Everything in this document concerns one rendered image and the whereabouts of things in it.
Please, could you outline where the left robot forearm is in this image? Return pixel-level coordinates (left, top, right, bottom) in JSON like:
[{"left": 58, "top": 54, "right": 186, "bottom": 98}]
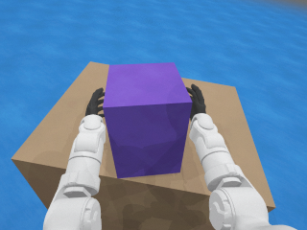
[{"left": 42, "top": 114, "right": 106, "bottom": 230}]

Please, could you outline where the robot right upper arm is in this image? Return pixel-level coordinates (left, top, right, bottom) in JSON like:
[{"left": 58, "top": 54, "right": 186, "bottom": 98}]
[{"left": 209, "top": 187, "right": 297, "bottom": 230}]

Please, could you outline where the right robot forearm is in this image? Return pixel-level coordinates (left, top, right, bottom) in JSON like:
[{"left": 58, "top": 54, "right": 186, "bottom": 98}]
[{"left": 189, "top": 113, "right": 269, "bottom": 220}]

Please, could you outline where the right robot hand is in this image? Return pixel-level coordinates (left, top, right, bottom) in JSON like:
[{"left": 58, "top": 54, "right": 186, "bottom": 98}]
[{"left": 186, "top": 83, "right": 206, "bottom": 122}]

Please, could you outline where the carton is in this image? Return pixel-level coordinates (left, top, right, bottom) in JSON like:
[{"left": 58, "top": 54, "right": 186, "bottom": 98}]
[{"left": 103, "top": 62, "right": 193, "bottom": 179}]

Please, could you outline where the robot left upper arm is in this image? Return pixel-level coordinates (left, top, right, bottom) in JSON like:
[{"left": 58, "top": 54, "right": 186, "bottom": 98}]
[{"left": 44, "top": 196, "right": 102, "bottom": 230}]

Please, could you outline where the pedestal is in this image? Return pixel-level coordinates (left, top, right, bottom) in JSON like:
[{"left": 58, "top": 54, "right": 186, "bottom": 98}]
[{"left": 11, "top": 61, "right": 276, "bottom": 230}]

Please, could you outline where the left robot hand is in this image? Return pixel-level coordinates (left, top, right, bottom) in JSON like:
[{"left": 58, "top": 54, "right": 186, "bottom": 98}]
[{"left": 84, "top": 87, "right": 106, "bottom": 118}]

